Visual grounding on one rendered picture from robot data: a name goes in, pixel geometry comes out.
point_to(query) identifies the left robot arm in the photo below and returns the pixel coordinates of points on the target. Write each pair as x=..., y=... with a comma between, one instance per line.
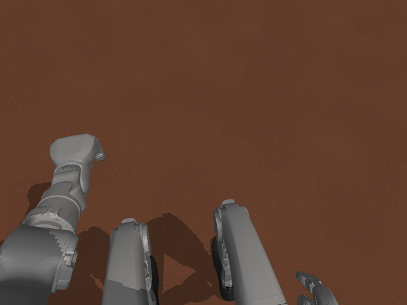
x=39, y=256

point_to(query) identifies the left robot hand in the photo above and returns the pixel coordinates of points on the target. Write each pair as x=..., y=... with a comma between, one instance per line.
x=84, y=148

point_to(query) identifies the right robot foot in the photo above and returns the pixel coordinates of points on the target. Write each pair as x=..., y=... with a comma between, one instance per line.
x=226, y=292

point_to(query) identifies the right robot hand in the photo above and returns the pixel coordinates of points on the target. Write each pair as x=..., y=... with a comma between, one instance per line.
x=322, y=295

